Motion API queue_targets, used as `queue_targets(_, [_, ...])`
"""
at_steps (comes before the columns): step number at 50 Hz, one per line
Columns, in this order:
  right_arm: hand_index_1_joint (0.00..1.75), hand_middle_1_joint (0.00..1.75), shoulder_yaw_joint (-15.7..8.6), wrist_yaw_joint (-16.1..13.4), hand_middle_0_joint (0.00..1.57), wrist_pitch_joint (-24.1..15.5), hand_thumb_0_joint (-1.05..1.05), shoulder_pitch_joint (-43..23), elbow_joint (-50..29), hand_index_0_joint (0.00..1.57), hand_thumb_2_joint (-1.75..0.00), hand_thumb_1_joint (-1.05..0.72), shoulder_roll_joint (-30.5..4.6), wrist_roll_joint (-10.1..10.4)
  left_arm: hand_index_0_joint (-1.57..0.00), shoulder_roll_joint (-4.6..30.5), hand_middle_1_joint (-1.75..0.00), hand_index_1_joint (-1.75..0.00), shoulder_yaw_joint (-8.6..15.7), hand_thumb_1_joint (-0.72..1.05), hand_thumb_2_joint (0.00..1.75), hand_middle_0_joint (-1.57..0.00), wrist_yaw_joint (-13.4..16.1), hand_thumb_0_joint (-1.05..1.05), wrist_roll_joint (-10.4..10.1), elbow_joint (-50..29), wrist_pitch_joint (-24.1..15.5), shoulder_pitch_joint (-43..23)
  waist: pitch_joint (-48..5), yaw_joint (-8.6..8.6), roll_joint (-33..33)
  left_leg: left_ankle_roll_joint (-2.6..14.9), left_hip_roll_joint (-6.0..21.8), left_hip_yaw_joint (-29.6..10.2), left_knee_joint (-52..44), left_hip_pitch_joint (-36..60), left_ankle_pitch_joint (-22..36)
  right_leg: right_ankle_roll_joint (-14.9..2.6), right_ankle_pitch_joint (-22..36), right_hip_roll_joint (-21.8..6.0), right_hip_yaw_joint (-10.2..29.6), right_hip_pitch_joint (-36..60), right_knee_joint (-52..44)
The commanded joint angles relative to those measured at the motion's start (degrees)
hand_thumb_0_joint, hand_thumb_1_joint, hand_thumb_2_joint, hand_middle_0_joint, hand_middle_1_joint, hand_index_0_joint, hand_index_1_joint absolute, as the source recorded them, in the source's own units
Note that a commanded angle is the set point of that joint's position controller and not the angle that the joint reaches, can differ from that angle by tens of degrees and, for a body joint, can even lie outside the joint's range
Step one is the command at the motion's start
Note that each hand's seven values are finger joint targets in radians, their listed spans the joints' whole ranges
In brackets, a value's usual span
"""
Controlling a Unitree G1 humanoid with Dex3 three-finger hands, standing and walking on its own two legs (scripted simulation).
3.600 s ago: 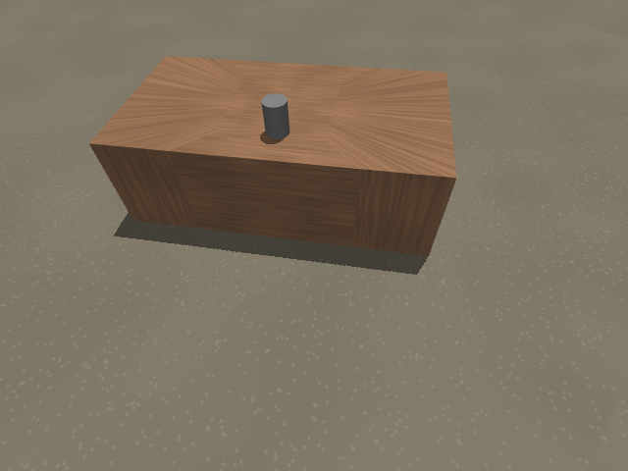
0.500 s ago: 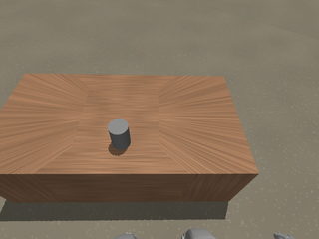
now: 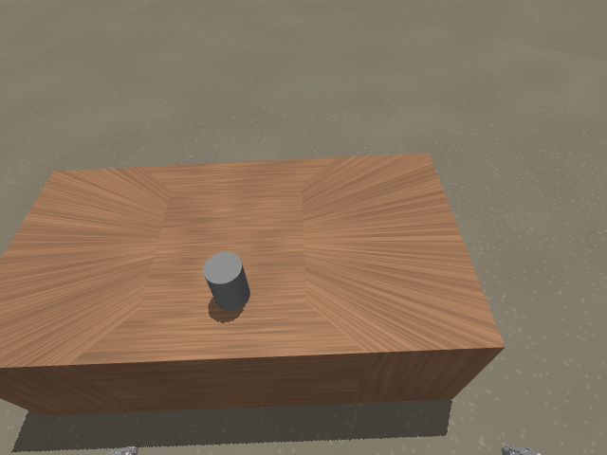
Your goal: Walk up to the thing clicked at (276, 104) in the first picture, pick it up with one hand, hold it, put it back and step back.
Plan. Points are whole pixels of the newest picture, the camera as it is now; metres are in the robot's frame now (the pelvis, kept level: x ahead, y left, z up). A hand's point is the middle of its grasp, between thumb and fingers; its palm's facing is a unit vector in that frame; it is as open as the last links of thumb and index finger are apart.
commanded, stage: walk up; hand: left
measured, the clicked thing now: (228, 281) +0.53 +0.20 -0.28
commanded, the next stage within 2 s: stand in 0.92 s
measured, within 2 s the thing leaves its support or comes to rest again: neither
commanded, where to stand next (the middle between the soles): +0.05 -0.01 m, yaw +1 degrees
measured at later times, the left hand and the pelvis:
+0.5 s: hand out of the picture +0.09 +0.25 -0.14, palm faces -0.01 -0.95 -0.32, open 7.4 cm; pelvis +0.01 +0.00 +0.01, yaw +0 degrees
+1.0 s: hand out of the picture +0.10 +0.26 -0.14, palm faces -0.01 -0.95 -0.33, open 7.4 cm; pelvis +0.02 +0.01 +0.02, yaw +0 degrees
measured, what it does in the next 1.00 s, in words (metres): stands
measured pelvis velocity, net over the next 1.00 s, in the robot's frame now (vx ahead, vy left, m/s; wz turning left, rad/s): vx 0.02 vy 0.01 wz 0.01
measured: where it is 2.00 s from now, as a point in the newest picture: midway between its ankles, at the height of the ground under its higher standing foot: outside the picture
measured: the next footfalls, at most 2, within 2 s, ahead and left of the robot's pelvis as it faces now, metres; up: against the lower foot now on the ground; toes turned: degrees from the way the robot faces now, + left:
none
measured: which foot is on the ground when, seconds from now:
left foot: down 0.00-1.00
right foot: down 0.00-1.00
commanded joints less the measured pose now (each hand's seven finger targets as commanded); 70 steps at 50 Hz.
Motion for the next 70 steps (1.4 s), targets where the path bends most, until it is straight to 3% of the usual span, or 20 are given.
queue_targets(1, [0.30, 0.30, -2.98, -1.23, 0.20, -1.37, 0.00, -2.75, -1.22, 0.20, -0.90, -0.90, -13.12, -0.26, -0.20, 12.60, -0.30, -0.30, 2.80, 0.90, 0.90, -0.20, 0.90, 0.00, -0.31, -1.31, -0.61, -3.74, -6.49, 0.15, -2.51, 2.50, 5.43, -5.63, -8.26, 3.44, 8.64, -2.89, 9.24, -5.84, 6.17, 3.89, -9.43])
queue_targets(12, [0.30, 0.30, -2.72, -1.16, 0.20, -1.19, 0.00, -5.61, 1.96, 0.20, -0.90, -0.90, -12.44, -0.87, -0.20, 11.97, -0.30, -0.30, 2.79, 0.90, 0.90, -0.20, 0.51, 0.00, 0.02, 2.21, -0.17, -6.13, -6.03, 0.16, -0.52, 1.45, 5.93, -5.70, -14.28, 5.29, 6.42, -2.03, 6.77, -5.59, 5.51, 6.54, -15.41])
queue_targets(16, [0.30, 0.30, -2.75, -1.15, 0.20, -1.18, 0.00, -5.60, 2.11, 0.20, -0.90, -0.90, -12.37, -0.88, -0.20, 11.79, -0.30, -0.30, 2.85, 0.90, 0.90, -0.20, 0.41, 0.00, 0.15, 2.70, -0.24, -6.00, -7.50, -0.03, -0.39, 1.43, 6.03, -5.29, -14.10, 7.04, 7.58, -1.89, 8.49, -5.82, 5.64, 7.09, -16.16])
queue_targets(21, [0.30, 0.30, -2.90, -1.24, 0.20, -0.99, 0.00, -5.50, 2.42, 0.20, -0.90, -0.90, -12.29, -0.92, -0.20, 11.62, -0.30, -0.30, 2.90, 0.90, 0.90, -0.20, 0.40, 0.00, 0.17, 3.40, -0.09, -6.14, -5.57, -0.16, -0.48, 1.30, 5.91, -5.75, -15.56, 5.73, 5.35, -1.63, 6.81, -5.62, 5.54, 6.92, -16.78])
queue_targets(45, [0.30, 0.30, -3.58, -1.38, 0.20, -0.70, 0.00, -6.06, 1.92, 0.20, -0.90, -0.90, -11.75, -1.00, -0.20, 10.97, -0.30, -0.30, 3.06, 0.90, 0.90, -0.20, 0.82, 0.00, 0.44, 3.56, -0.05, -3.58, -6.48, -0.08, -0.49, 1.45, 6.07, -5.59, -15.27, 7.71, 11.00, -0.91, 11.21, -5.60, 4.24, 8.15, -16.86])
queue_targets(50, [0.30, 0.30, -3.61, -1.23, 0.20, -0.43, 0.00, -5.88, 2.12, 0.20, -0.90, -0.90, -11.62, -1.12, -0.20, 11.44, -0.30, -0.30, 2.35, 0.90, 0.90, -0.20, 1.18, 0.00, 0.48, 2.76, -0.90, -3.45, -7.77, -0.24, -0.19, 1.13, 6.72, -5.82, -15.16, 9.78, 16.14, -0.90, 15.07, -6.26, 4.06, 9.23, -15.81])
queue_targets(54, [0.30, 0.30, -3.51, -1.16, 0.20, -0.04, 0.00, -5.74, 1.97, 0.20, -0.90, -0.90, -11.53, -1.07, -0.20, 11.53, -0.30, -0.30, 2.14, 0.90, 0.90, -0.20, 1.29, 0.00, 0.42, 2.46, -0.87, -3.74, -6.09, -0.40, -0.45, 1.15, 6.23, -5.77, -15.86, 8.55, 12.53, -0.76, 12.49, -6.34, 4.16, 8.87, -16.80])
queue_targets(60, [0.30, 0.30, -3.63, -0.99, 0.20, -0.12, 0.00, -5.51, 1.72, 0.20, -0.90, -0.90, -11.56, -1.12, -0.20, 11.80, -0.30, -0.30, 1.99, 0.90, 0.90, -0.20, 1.33, 0.00, 0.40, 2.02, -0.97, -3.08, -6.86, -0.27, -0.71, 1.12, 6.49, -5.89, -15.98, 9.61, 13.66, -0.95, 12.39, -6.35, 3.98, 8.88, -16.48])
queue_targets(70, [0.30, 0.30, -3.63, -0.91, 0.20, 0.09, 0.00, -5.11, 1.73, 0.20, -0.90, -0.90, -11.84, -1.06, -0.20, 12.06, -0.30, -0.30, 2.01, 0.90, 0.90, -0.20, 1.31, 0.00, 0.44, 1.75, -0.80, -2.64, -5.43, -0.23, -0.45, 1.10, 6.12, -5.87, -16.58, 8.73, 9.98, -1.09, 9.26, -6.15, 3.89, 8.01, -17.14])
